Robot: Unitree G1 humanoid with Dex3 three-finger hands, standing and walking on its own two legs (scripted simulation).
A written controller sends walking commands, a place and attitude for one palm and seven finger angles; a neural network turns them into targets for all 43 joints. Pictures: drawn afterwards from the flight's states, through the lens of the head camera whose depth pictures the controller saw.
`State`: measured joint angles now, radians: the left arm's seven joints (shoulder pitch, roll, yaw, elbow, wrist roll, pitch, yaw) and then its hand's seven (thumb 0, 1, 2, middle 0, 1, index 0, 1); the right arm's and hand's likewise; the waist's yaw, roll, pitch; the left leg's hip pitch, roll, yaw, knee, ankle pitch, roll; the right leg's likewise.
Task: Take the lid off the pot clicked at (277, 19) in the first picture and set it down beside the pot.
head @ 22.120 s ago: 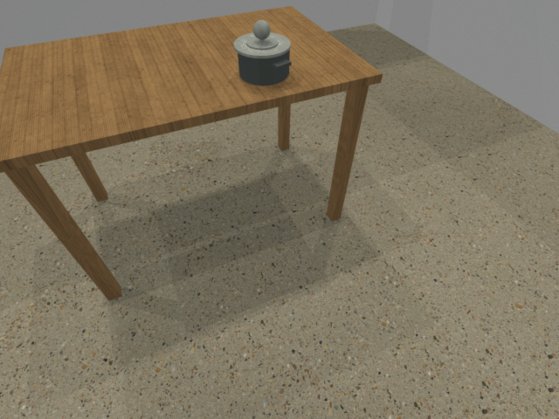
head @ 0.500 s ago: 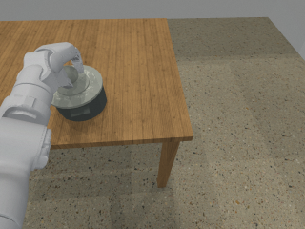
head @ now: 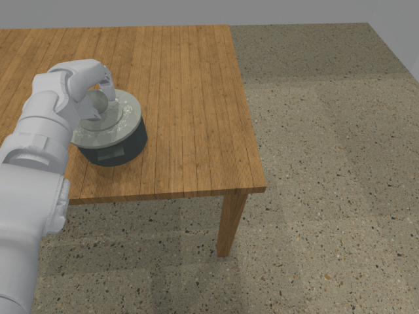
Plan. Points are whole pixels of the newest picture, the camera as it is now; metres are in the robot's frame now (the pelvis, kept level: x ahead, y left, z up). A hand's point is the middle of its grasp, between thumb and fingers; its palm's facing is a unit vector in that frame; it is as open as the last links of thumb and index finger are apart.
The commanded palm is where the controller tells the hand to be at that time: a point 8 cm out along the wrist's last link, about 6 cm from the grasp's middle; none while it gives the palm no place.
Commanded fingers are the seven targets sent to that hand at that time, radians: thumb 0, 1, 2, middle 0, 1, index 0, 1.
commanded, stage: close the fingers and squeeze the knob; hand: left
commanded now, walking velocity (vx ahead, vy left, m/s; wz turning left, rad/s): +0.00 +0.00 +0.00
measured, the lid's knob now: (94, 101) +0.53 +0.19 +0.10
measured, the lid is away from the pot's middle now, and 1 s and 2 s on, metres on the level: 0.01 0.01 0.01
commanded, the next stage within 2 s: lift the lid straight up in 0.06 s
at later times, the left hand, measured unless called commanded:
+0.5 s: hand (82, 98) +0.50 +0.20 +0.14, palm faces -0.40 -0.07 -0.91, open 7.9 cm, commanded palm +0.51 +0.19 +0.21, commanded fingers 0.00 0.71 0.85 -0.83 -1.12 -0.78 -1.11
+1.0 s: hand (79, 79) +0.49 +0.18 +0.18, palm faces -0.36 -0.09 -0.93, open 7.8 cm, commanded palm +0.51 +0.19 +0.25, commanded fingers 0.00 0.71 0.85 -0.83 -1.12 -0.78 -1.11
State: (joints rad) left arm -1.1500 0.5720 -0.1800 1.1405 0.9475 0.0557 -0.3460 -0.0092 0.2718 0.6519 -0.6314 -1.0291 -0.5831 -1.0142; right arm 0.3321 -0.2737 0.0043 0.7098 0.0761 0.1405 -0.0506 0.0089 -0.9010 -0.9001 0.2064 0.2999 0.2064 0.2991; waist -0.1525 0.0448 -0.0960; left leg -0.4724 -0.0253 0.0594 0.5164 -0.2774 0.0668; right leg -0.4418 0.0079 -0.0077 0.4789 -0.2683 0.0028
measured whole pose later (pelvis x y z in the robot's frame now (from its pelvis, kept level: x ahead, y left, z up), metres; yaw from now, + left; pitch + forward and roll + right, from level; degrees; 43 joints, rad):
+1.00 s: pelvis -0.01 -0.01 +0.00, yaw +1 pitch +11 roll -1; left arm -1.30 0.56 -0.23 1.18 0.94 0.14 -0.43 -0.01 0.27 0.66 -0.64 -1.03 -0.59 -1.02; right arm 0.32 -0.29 0.02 0.73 0.08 0.09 -0.05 0.01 -0.90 -0.90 0.21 0.30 0.21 0.30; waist -0.15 0.04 -0.09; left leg -0.42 -0.03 0.04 0.47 -0.25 0.06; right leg -0.39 0.00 -0.02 0.45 -0.26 0.00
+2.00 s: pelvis -0.01 +0.00 +0.01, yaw +2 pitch +10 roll -1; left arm -1.50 0.56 -0.30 1.18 0.96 0.25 -0.54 -0.01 0.27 0.66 -0.64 -1.03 -0.59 -1.01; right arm 0.31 -0.30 0.03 0.74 0.07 0.09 -0.03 0.01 -0.90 -0.90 0.21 0.30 0.21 0.30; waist -0.14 0.04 -0.08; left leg -0.40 -0.05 0.02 0.45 -0.22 0.06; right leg -0.36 -0.01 -0.04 0.43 -0.24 0.00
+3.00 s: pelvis +0.00 +0.00 +0.00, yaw +2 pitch +11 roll -1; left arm -1.41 0.76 -0.24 1.12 0.97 0.14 -0.57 -0.01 0.27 0.66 -0.65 -1.04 -0.59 -1.01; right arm 0.27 -0.30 0.04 0.73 0.10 0.13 -0.04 0.01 -0.90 -0.90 0.21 0.30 0.21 0.30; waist -0.13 0.03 -0.07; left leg -0.41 -0.04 0.01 0.47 -0.25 0.07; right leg -0.36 0.00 -0.05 0.41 -0.24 0.00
